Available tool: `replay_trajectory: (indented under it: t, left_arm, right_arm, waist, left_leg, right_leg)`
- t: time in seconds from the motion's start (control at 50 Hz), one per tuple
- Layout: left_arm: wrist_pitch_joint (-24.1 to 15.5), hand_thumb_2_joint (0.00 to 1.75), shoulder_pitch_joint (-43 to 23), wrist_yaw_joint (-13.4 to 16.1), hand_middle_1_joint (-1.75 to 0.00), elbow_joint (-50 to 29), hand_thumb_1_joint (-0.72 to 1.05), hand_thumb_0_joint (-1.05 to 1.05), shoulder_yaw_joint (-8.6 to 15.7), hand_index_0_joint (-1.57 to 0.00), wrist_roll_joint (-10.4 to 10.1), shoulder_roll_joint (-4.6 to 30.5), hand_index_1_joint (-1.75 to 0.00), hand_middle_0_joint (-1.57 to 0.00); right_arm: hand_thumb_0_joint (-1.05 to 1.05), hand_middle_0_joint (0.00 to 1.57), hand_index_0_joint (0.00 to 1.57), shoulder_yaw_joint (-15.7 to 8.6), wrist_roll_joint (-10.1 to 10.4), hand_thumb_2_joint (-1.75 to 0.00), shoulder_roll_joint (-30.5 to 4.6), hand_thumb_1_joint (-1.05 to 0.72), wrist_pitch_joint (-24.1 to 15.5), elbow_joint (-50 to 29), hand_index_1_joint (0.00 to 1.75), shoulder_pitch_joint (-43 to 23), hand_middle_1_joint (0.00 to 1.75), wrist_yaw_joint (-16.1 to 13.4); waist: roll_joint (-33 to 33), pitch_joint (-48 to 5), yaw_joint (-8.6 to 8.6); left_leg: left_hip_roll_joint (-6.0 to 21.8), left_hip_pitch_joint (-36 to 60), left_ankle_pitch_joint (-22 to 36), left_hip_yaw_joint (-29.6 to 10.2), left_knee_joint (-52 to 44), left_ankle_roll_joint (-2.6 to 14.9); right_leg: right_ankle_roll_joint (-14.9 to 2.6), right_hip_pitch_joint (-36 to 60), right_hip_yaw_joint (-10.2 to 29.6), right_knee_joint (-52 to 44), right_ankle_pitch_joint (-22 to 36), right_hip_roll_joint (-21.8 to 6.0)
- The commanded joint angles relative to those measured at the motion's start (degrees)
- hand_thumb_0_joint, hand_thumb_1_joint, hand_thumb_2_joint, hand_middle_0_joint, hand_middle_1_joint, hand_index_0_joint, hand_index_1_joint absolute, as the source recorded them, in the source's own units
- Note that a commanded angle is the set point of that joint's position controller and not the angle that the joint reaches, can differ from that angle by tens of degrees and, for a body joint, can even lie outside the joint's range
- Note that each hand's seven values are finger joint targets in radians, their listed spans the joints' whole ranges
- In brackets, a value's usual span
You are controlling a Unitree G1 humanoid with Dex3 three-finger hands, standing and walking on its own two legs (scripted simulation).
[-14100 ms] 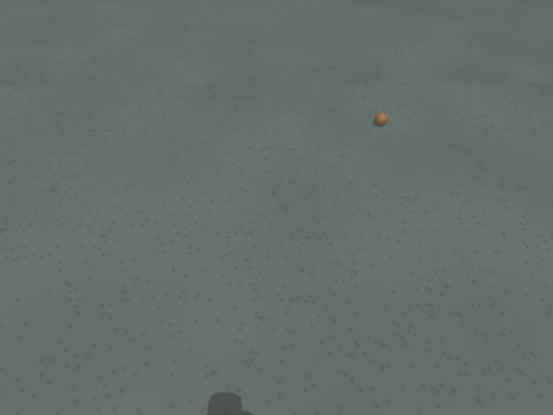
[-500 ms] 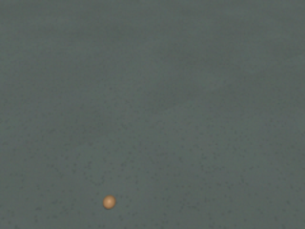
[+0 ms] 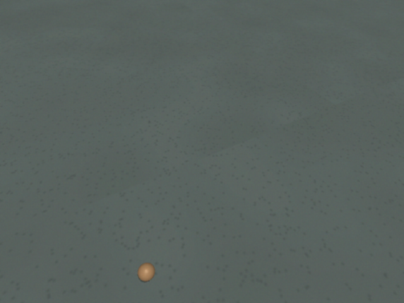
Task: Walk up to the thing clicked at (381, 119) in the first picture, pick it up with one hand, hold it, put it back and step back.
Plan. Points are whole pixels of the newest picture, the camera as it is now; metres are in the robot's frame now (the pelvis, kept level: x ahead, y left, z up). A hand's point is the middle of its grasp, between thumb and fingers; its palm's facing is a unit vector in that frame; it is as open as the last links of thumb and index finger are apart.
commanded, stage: walk up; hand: left
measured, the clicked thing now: (146, 271) +0.43 +0.25 -0.74
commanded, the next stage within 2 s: stand in 1.18 s
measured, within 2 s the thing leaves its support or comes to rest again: neither
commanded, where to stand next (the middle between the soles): +0.06 +0.00 m, yaw +0 degrees
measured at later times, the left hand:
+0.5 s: hand out of the picture +0.09 +0.27 -0.16, palm faces +0.01 -0.93 -0.36, open 7.4 cm
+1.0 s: hand out of the picture +0.06 +0.27 -0.16, palm faces +0.02 -0.93 -0.35, open 7.4 cm
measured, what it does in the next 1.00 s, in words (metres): stands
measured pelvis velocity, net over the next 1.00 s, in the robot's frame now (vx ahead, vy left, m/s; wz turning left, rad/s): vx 0.00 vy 0.01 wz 0.02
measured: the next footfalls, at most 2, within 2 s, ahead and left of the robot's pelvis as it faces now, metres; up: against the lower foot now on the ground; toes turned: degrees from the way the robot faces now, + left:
none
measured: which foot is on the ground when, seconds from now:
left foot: down 0.00-1.00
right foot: down 0.00-1.00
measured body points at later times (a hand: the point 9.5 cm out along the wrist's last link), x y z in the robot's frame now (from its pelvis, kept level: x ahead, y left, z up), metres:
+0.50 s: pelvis +0.01 +0.01 +0.00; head +0.02 +0.01 +0.45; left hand +0.09 +0.31 -0.13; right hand +0.11 -0.29 -0.13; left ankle +0.00 +0.13 -0.75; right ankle -0.04 -0.11 -0.75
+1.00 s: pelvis +0.00 +0.01 +0.00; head +0.01 +0.01 +0.45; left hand +0.06 +0.32 -0.13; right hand +0.08 -0.29 -0.13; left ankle +0.00 +0.13 -0.75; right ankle -0.04 -0.11 -0.75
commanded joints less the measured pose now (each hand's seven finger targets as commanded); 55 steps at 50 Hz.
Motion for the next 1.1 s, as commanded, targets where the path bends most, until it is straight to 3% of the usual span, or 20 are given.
replay_trajectory:
  t: [0.0,0.1,0.3,0.38,0.56,1.08]
  left_arm:
    - [-1.36,0.9,-2.78,0.78,-0.3,-4.2,0.9,0.0,2.75,-0.2,-0.37,12.81,-0.3,-0.2]
    - [-1.15,0.9,-1.61,1.06,-0.3,-4.53,0.9,0.0,2.69,-0.2,-0.52,12.97,-0.3,-0.2]
    - [-0.97,0.9,-1.98,1.28,-0.3,-5.38,0.9,0.0,2.32,-0.2,-0.45,12.94,-0.3,-0.2]
    - [-0.78,0.9,-3.35,1.6,-0.3,-4.37,0.9,0.0,2.15,-0.2,-0.75,12.52,-0.3,-0.2]
    - [-0.87,0.9,-4.51,1.5,-0.3,-3.68,0.9,0.0,2.03,-0.2,-0.43,12.64,-0.3,-0.2]
    - [-0.82,0.9,-4.52,1.0,-0.3,-2.91,0.9,0.0,2.26,-0.2,-0.16,12.42,-0.3,-0.2]
  right_arm:
    - [0.0,0.2,0.2,-2.32,0.41,-0.9,-11.46,-0.9,-1.48,-4.39,0.3,-2.19,0.3,-0.89]
    - [0.0,0.2,0.2,-2.97,0.52,-0.9,-11.82,-0.9,-1.3,-5.31,0.3,-1.97,0.3,-1.11]
    - [0.0,0.2,0.2,-3.38,0.75,-0.9,-11.94,-0.9,-0.82,-6.25,0.3,-2.86,0.3,-1.12]
    - [0.0,0.2,0.2,-3.15,1.06,-0.9,-11.36,-0.9,-0.65,-5.49,0.3,-3.63,0.3,-1.26]
    - [0.0,0.2,0.2,-2.86,1.01,-0.9,-11.56,-0.9,-0.44,-4.9,0.3,-5.78,0.3,-1.14]
    - [0.0,0.2,0.2,-2.62,0.86,-0.9,-11.24,-0.9,-0.81,-3.75,0.3,-4.29,0.3,-1.12]
  waist:
    - [-0.38,-1.9,-0.09]
    - [-0.39,-4.56,-0.09]
    - [0.46,-4.05,-0.14]
    - [-0.26,-4.39,-0.27]
    - [0.12,-4.11,-0.22]
    - [0.05,-2.67,-0.35]
  left_leg:
    - [4.93,-0.38,11.46,-4.62,-1.55,3.21]
    - [5.29,1.34,16.98,-4.34,0.34,3.99]
    - [5.39,1.16,17.44,-4.56,0.65,4.44]
    - [5.82,3.1,23.72,-4.63,0.24,3.75]
    - [5.23,3.06,16.15,-4.8,-1.92,3.31]
    - [4.56,0.54,10.65,-5.89,-3.2,3.03]
  right_leg:
    - [-1.53,-0.37,5.3,-2.84,9.56,-6.23]
    - [-1.41,1.91,4.18,-0.41,15.72,-6.34]
    - [-1.46,1.76,3.68,0.78,15.85,-6.43]
    - [-0.52,2.57,3.12,-0.16,20.83,-6.8]
    - [-0.5,2.02,3.38,-2.5,14.97,-6.95]
    - [-0.77,0.99,3.74,-3.93,8.91,-6.94]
